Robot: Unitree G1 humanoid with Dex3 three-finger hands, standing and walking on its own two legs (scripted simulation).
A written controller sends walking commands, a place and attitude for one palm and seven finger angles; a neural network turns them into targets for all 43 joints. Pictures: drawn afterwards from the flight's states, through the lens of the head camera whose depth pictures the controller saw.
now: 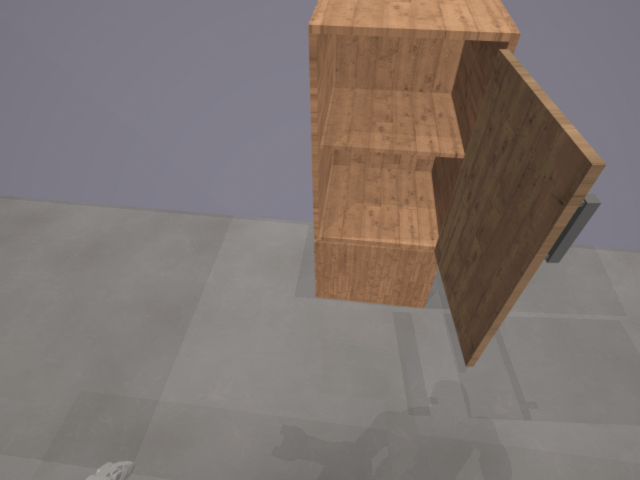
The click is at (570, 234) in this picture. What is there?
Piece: cupboard door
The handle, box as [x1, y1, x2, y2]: [544, 194, 600, 262]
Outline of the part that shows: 594,194 587,194 545,257 544,259 547,262 558,262 597,208 600,202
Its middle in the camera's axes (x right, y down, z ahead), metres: +0.40 -0.01 +0.65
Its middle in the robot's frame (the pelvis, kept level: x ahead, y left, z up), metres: +0.51 -0.37 +0.01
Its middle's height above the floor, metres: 0.78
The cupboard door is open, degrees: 98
